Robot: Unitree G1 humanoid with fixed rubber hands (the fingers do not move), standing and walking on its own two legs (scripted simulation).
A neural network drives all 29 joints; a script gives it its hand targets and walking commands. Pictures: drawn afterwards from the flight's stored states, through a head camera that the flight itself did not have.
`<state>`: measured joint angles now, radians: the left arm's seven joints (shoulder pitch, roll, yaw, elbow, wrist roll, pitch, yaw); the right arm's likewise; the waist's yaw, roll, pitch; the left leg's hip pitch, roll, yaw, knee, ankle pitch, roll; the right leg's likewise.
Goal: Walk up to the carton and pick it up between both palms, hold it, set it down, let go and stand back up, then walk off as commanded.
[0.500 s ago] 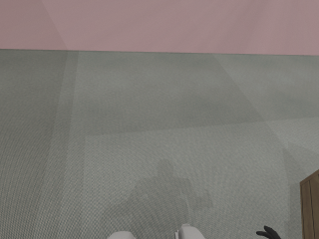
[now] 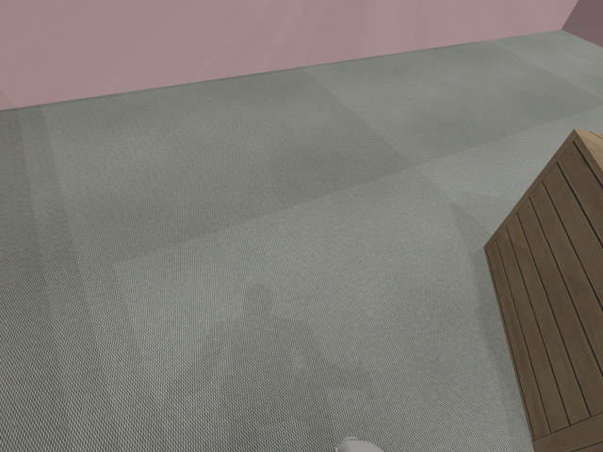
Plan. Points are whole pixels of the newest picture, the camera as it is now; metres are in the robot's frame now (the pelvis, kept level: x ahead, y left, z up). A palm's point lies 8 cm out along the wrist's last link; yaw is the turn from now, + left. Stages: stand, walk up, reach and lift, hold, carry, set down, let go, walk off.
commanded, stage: walk up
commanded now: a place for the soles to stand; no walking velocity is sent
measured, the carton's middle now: out of the picture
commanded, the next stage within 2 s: none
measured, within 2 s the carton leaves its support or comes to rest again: neither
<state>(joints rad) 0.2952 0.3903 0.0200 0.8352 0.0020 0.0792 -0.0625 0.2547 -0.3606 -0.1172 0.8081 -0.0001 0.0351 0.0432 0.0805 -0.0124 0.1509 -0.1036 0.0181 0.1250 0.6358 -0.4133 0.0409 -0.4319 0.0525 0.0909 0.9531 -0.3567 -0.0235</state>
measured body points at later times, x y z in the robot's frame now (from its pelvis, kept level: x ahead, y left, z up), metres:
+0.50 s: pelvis -0.03 +0.09 +0.00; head -0.03 +0.11 +0.45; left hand +0.12 +0.37 -0.12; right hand -0.03 -0.24 -0.09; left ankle +0.01 +0.17 -0.73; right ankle -0.03 -0.08 -0.66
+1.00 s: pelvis +0.02 +0.01 -0.02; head +0.02 -0.02 +0.43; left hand +0.21 +0.27 -0.11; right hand -0.02 -0.31 -0.15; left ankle +0.02 +0.16 -0.69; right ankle +0.01 -0.10 -0.73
